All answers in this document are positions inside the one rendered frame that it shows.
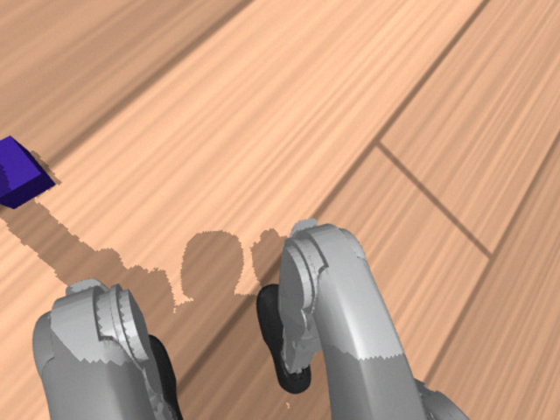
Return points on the right robot foot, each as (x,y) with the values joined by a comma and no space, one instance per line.
(272,333)

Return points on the cube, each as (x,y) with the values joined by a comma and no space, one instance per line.
(21,176)

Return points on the right robot hand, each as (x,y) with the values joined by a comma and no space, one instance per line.
(438,406)

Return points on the left robot foot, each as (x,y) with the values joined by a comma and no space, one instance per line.
(167,376)

